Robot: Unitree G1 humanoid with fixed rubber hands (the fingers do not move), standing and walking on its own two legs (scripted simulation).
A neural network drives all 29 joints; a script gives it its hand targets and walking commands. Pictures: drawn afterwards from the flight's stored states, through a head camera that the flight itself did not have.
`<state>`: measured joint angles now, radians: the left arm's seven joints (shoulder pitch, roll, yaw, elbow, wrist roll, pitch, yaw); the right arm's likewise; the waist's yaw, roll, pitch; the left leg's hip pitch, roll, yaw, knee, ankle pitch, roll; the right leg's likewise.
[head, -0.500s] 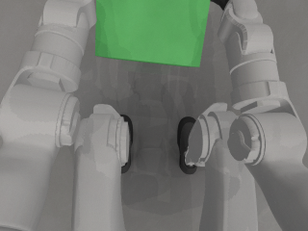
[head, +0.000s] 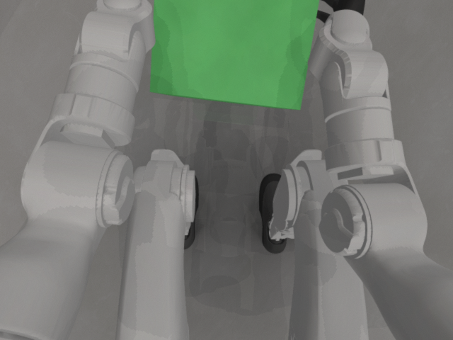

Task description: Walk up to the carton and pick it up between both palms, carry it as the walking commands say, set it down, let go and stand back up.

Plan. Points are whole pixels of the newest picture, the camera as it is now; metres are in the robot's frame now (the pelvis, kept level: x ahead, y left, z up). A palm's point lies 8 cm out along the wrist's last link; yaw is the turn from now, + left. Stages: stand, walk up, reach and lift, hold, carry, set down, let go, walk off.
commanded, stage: reach and lift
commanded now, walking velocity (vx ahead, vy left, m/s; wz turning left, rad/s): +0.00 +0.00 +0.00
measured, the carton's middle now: (234, 14) +0.56 +0.00 -0.18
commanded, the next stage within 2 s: none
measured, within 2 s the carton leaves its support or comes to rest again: neither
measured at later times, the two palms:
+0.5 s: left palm out of the picture +0.54 +0.14 -0.03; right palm (370, 9) +0.51 -0.13 -0.02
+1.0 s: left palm out of the picture +0.52 +0.14 +0.04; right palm out of the picture +0.49 -0.13 +0.04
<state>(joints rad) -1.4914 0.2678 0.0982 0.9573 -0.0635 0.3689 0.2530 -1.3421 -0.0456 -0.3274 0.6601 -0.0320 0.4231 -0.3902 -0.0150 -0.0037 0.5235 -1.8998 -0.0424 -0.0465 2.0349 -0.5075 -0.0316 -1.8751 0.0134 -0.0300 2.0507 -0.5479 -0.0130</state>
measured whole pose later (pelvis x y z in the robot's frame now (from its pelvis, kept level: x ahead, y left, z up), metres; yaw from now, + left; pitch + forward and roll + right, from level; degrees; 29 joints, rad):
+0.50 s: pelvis -0.01 +0.00 +0.04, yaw +0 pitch +17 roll -2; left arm -1.45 0.24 0.12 0.91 -0.02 0.44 0.25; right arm -1.30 -0.03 -0.35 0.61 -0.07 0.49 -0.38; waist -0.02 0.00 0.52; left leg -1.73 -0.04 -0.05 1.90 -0.47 -0.03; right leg -1.70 0.01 -0.03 1.91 -0.51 0.00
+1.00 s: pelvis -0.02 +0.00 +0.09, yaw +1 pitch +13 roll -1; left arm -1.38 0.21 0.13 0.89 -0.01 0.47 0.25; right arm -1.22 0.00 -0.35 0.58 -0.08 0.51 -0.37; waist -0.02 0.00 0.52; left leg -1.51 -0.04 -0.06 1.73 -0.44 -0.03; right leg -1.48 0.02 -0.03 1.74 -0.48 -0.01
